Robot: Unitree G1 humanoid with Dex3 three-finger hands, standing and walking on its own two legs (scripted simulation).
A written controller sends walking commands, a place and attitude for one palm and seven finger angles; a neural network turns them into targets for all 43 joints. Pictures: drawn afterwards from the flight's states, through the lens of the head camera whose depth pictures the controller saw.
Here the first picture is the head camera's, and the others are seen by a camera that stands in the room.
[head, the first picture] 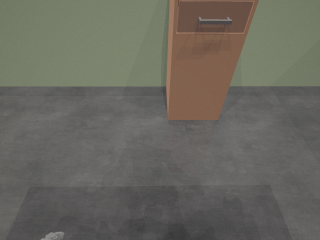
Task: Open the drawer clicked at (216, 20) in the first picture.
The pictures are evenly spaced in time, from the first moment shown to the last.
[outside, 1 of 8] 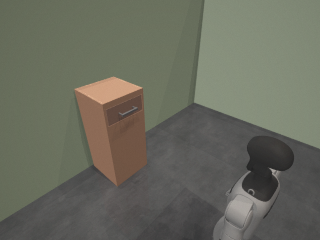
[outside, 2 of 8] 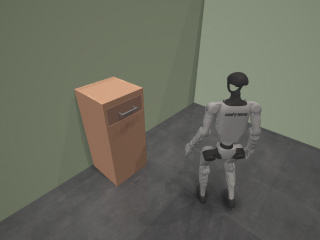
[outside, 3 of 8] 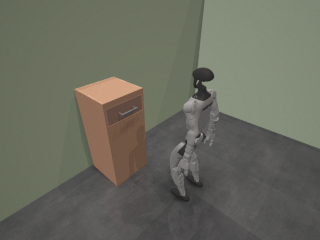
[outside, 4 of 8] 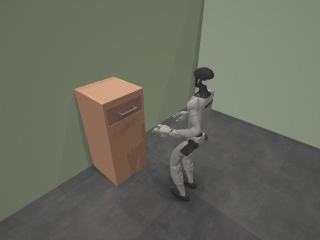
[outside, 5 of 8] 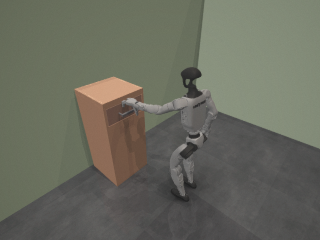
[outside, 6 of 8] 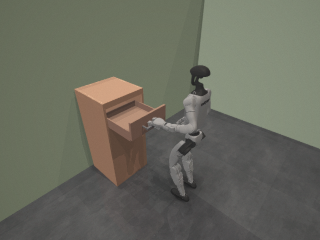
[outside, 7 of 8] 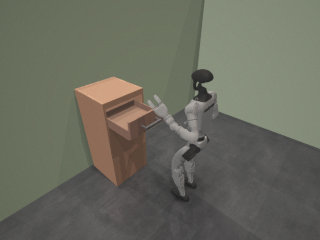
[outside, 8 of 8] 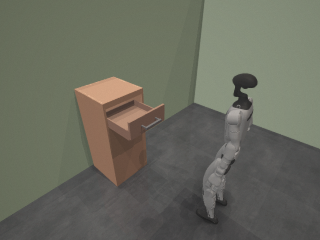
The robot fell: no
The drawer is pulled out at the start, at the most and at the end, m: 0.00 0.30 0.29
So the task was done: yes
